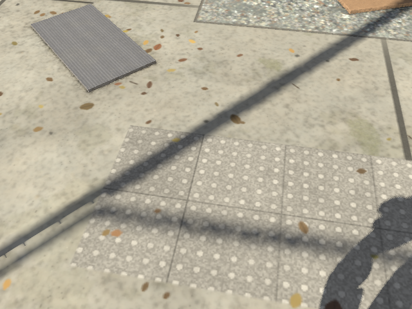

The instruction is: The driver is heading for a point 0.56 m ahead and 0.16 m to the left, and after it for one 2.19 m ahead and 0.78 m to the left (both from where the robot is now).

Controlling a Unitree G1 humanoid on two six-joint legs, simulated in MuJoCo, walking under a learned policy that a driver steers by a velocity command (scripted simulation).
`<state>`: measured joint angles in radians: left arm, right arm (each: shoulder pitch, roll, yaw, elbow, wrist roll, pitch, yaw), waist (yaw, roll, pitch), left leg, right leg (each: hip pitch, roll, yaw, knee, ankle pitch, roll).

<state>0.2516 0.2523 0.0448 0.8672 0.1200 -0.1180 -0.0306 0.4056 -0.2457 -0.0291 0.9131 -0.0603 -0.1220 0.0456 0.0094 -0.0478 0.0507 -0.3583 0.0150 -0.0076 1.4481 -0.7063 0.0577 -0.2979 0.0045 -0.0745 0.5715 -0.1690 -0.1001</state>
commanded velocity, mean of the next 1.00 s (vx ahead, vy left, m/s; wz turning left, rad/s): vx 0.50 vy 0.00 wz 0.43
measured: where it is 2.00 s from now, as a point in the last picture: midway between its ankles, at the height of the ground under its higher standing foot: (132, 214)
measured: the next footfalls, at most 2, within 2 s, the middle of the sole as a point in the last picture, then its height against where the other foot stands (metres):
left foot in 0.54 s outside the picture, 0.15 m lower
right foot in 0.94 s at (209, 259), level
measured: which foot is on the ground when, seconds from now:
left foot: up 0.00-0.52, down 0.54-0.94, up 0.96-1.00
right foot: down 0.00-0.54, up 0.56-0.92, down 0.94-1.00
